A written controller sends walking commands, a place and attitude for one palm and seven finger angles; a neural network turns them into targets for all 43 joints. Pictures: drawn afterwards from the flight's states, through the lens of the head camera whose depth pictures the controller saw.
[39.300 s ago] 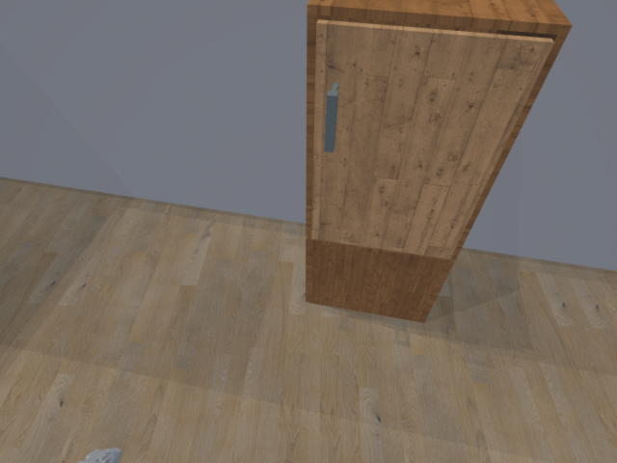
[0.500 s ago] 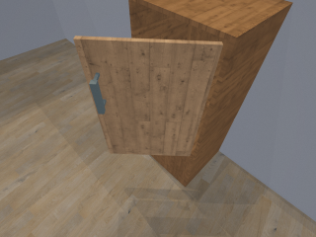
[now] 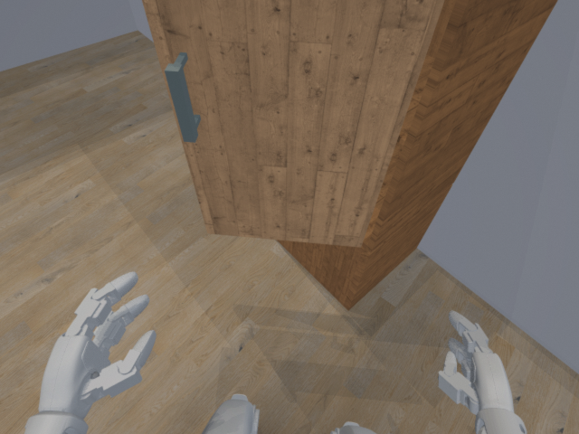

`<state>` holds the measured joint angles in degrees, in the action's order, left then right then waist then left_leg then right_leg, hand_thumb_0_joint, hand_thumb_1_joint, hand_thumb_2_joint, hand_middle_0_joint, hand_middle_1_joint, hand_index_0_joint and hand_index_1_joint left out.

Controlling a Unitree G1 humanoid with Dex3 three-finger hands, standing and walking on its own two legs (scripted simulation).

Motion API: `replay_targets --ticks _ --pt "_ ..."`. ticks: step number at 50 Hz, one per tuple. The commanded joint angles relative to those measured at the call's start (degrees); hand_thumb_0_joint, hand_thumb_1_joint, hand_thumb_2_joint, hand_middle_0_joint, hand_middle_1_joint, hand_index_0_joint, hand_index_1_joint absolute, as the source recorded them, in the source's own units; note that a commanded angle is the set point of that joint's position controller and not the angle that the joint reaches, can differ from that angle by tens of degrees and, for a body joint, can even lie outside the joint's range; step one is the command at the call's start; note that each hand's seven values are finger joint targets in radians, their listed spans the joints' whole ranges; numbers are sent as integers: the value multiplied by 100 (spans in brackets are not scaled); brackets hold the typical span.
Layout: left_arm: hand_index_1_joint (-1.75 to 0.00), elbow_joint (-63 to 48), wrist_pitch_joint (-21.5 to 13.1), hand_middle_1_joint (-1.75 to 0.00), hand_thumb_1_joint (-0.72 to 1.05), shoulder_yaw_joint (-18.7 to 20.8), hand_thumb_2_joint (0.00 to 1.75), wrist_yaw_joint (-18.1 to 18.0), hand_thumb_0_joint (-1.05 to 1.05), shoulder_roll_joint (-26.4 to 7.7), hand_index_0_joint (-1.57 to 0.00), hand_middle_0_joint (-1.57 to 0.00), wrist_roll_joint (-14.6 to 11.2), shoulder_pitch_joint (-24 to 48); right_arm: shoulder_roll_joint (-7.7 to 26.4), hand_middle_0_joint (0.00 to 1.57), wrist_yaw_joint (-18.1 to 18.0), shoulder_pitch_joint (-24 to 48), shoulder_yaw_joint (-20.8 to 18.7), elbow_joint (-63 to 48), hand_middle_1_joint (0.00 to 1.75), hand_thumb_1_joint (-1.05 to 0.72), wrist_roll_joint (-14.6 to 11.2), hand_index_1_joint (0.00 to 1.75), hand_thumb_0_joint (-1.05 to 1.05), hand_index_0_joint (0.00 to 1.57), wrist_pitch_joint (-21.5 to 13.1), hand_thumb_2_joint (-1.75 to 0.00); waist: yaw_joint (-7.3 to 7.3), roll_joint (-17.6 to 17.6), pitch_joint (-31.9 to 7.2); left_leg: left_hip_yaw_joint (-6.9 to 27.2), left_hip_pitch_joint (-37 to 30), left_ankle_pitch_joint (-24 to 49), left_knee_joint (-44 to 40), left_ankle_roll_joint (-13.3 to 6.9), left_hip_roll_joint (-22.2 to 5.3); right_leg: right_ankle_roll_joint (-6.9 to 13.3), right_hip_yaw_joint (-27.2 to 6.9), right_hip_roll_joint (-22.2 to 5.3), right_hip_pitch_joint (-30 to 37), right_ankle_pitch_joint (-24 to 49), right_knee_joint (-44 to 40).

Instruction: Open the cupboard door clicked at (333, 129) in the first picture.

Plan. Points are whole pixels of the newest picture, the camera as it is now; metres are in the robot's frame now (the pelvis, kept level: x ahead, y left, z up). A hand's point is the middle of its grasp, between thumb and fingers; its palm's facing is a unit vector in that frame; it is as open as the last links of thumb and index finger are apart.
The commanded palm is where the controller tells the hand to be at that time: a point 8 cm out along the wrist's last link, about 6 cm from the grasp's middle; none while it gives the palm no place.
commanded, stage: raise the hand with hooked fingers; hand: left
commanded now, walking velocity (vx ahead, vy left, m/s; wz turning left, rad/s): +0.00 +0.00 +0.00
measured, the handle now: (186, 98) +0.57 +0.23 +0.14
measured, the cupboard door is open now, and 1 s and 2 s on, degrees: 43 43 43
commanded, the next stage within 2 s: move the hooked fingers beside the handle in 1.64 s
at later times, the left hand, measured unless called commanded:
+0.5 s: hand (102, 291) +0.25 +0.25 +0.09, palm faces +0.02 -1.00 -0.05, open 11.9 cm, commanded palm +0.23 +0.31 +0.10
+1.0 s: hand (61, 233) +0.29 +0.29 +0.14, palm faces +0.05 -1.00 -0.04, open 13.9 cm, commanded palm +0.27 +0.34 +0.15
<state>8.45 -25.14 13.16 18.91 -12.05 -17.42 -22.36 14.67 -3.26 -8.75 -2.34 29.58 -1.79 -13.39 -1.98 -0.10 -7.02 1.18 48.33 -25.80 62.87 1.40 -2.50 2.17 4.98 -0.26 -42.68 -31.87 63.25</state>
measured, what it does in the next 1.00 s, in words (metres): rises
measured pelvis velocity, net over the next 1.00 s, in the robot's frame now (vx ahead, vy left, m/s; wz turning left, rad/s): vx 0.02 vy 0.03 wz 0.00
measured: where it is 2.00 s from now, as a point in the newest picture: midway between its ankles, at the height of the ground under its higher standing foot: outside the picture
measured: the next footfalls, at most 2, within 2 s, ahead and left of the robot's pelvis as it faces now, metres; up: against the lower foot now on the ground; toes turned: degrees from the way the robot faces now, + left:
none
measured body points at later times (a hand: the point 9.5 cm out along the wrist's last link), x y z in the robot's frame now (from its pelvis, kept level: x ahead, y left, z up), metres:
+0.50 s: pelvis +0.01 +0.02 +0.03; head +0.06 +0.02 +0.48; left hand +0.25 +0.30 +0.10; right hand +0.15 -0.24 -0.05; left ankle +0.05 +0.13 -0.66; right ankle +0.00 -0.10 -0.66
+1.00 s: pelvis +0.02 +0.03 +0.05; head +0.04 +0.03 +0.50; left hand +0.28 +0.35 +0.15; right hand +0.19 -0.20 -0.02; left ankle +0.05 +0.13 -0.66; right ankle +0.00 -0.10 -0.66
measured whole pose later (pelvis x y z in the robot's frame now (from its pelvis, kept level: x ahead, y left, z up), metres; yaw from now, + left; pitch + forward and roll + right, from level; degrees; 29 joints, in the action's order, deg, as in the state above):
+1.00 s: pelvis +0.02 +0.03 +0.05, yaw +0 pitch +5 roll -2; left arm 16.6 -10.0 22.3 25.0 -22.2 -19.6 -0.7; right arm 14.5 -5.6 -14.5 3.6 33.8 -2.8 -12.6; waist -1.0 2.0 -3.8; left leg -0.2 30.5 -19.4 44.6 -0.9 -1.3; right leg -0.4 4.0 -0.8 -24.0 -23.0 41.7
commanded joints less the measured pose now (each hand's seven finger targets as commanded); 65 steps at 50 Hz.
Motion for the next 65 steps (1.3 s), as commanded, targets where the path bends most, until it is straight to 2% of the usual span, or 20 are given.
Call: replay_targets --ticks 1,4,5,8,10,12,13,17,20,22,30,37,45,48,50,52,55,61,63,65 --pt "-66 -2253 -586 -66 34 280 66 -116 0 -1198 -24 -24 14 1599 595 20 -253 -200 -79 -515 30 -90 15 30 0 20 -319 -90 505 397 -918 7 -1097 787 -672 -361 133 -158 -721 100 102 858 -1591" --pt "-70 -1560 -328 -70 27 409 63 176 0 -1292 -25 -25 -93 1363 644 20 -309 -182 -22 -335 30 -90 -36 30 0 20 -372 -90 472 399 -763 35 -986 748 -769 -341 149 -177 -720 84 221 786 -1757" --pt "-72 -1248 -132 -72 25 515 62 298 0 -1375 -25 -25 -169 1334 659 20 -325 -180 5 -325 30 -90 -43 30 0 20 -371 -90 403 436 -663 43 -968 770 -821 -337 160 -159 -731 97 332 795 -1814" --pt "-76 -1100 297 -76 18 924 59 442 0 -1589 -25 -25 -357 1030 647 20 -330 -133 0 -381 30 -90 -70 30 0 20 -374 -90 168 287 -1101 4 -1139 1049 -1038 -328 204 -240 -807 -20 939 1098 -2006" --pt "-80 -884 503 -80 13 1206 57 437 0 -1703 -25 -25 -455 798 623 20 -310 -106 -2 -405 30 -90 -68 30 0 20 -351 -90 19 118 -1179 43 -1237 1340 -1163 -313 204 -242 -728 -6 1232 1561 -1976" --pt "-82 -987 480 -82 8 1278 55 390 0 -1641 -26 -26 -504 777 600 20 -267 -131 -13 -388 30 -90 -50 30 0 20 -355 -90 15 20 -1219 19 -1308 1473 -1271 -296 217 -311 -678 -44 1344 1946 -1987" --pt "-84 -942 451 -84 6 1233 54 348 0 -1559 -26 -26 -503 807 596 20 -252 -148 -10 -380 30 -90 -46 30 0 20 -351 -90 49 -69 -1018 25 -1324 1441 -1350 -295 215 -303 -589 -13 1226 1898 -2007" --pt "-90 -1048 223 -90 -3 1027 50 298 0 -1478 -27 -27 -427 1027 673 20 -207 -267 -36 -342 30 -90 -46 30 0 20 -434 -90 140 154 -895 -12 -1661 1417 -1527 -313 220 -245 -436 65 1016 1749 -2036" --pt "-94 -1024 209 -94 -10 1033 47 295 0 -1588 -27 -27 -409 1252 754 20 -217 -338 -37 -334 30 -90 -45 30 0 20 -465 -90 172 99 -791 1 -1748 1353 -1627 -325 223 -210 -379 99 1001 1632 -2085" --pt "-98 -1117 190 -98 -15 1081 45 301 0 -1686 -27 -27 -374 1343 786 20 -228 -390 -34 -334 30 -90 -64 30 0 20 -471 -90 164 257 -938 10 -1980 1391 -1750 -322 215 -186 -291 114 1028 1659 -2077" --pt "-110 -1101 470 -110 -34 1163 37 254 0 -1886 -29 -29 -353 1951 835 20 -262 -414 57 -369 30 -90 -83 30 0 20 -415 -90 151 607 -811 111 -2454 1443 -2129 -273 178 -109 -117 185 1186 1731 -2207" --pt "-120 -894 852 -120 -50 1210 30 391 0 -2003 -30 -30 -326 2408 833 20 -263 -381 106 -420 30 -90 -117 30 0 20 -316 -90 144 583 -836 141 -2833 1710 -2357 -237 158 -101 -57 214 1400 2022 -2392" --pt "-120 -473 1129 -120 -50 1383 30 554 0 -2315 -30 -30 -340 3267 855 20 -328 -300 181 -377 30 -90 -134 30 0 20 -210 -90 170 515 -622 140 -2955 1583 -2549 -249 181 -79 -95 212 1573 1966 -2675" --pt "-120 -369 1175 -120 -50 1410 30 639 0 -2397 -30 -30 -336 3516 850 20 -358 -301 196 -369 30 -90 -142 30 0 20 -204 -90 192 565 -746 139 -3091 1574 -2625 -257 186 -98 -106 196 1610 1961 -2762" --pt "-120 -204 1211 -120 -50 1528 30 672 0 -2578 -30 -30 -361 3697 864 20 -384 -295 214 -329 30 -90 -137 30 0 20 -197 -90 180 430 -666 141 -3066 1498 -2661 -273 190 -83 -136 201 1702 1906 -2851" --pt "-120 -180 1220 -120 -50 1582 30 726 0 -2639 -30 -30 -356 3829 861 20 -393 -301 209 -311 30 -90 -143 30 0 20 -209 -90 166 650 -814 116 -3205 1707 -2681 -272 208 -81 -143 179 1814 2123 -2860" --pt "-120 -50 1256 -120 -50 1689 30 746 0 -2833 -30 -30 -337 3998 877 20 -397 -339 212 -285 30 -90 -146 30 0 20 -216 -90 141 677 -781 122 -3276 1726 -2743 -276 208 -65 -157 187 1888 2117 -2944" --pt "-120 558 1403 -120 -50 1573 30 894 0 -2612 -30 -30 -398 3753 905 20 -364 -405 183 -302 30 -90 -176 30 0 20 -202 -90 125 287 -637 40 -3169 1798 -2792 -312 244 -103 -171 163 1960 2353 -3036" --pt "-120 350 1355 -120 -50 1581 30 895 0 -2667 -30 -30 -383 3862 916 20 -346 -386 154 -319 30 -90 -177 30 0 20 -206 -90 120 495 -720 12 -3239 1872 -2773 -313 253 -108 -199 144 1958 2423 -3026" --pt "-120 283 1304 -120 -50 1674 30 820 0 -2782 -30 -30 -367 3868 916 20 -332 -434 144 -304 30 -90 -160 30 0 20 -189 -90 123 314 -696 -13 -3213 1856 -2758 -327 242 -114 -222 150 1986 2410 -3055"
